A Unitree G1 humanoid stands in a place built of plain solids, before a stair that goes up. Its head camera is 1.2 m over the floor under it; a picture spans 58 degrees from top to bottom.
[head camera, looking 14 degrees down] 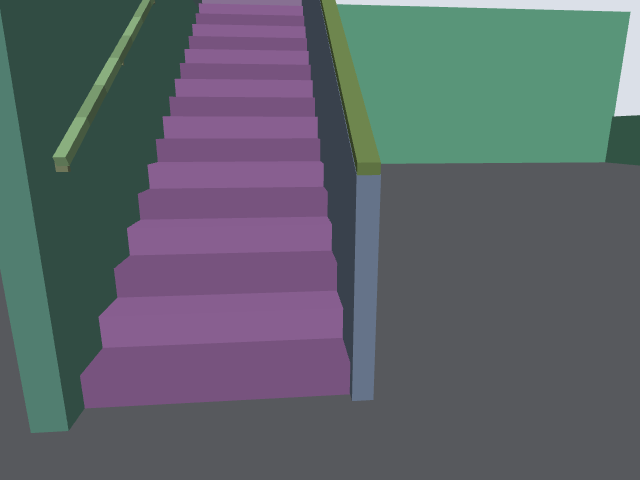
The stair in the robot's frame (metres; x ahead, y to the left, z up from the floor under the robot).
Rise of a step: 0.16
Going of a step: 0.25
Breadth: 1.20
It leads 5 degrees to the left of straight ahead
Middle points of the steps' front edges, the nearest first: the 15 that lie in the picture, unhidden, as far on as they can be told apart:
1.75 0.46 0.17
2.00 0.48 0.33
2.26 0.50 0.49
2.51 0.52 0.66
2.76 0.55 0.82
3.01 0.57 0.99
3.27 0.59 1.15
3.52 0.62 1.32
3.77 0.64 1.48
4.02 0.66 1.65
4.28 0.68 1.81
4.53 0.71 1.98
4.78 0.73 2.14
5.04 0.75 2.31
5.29 0.78 2.47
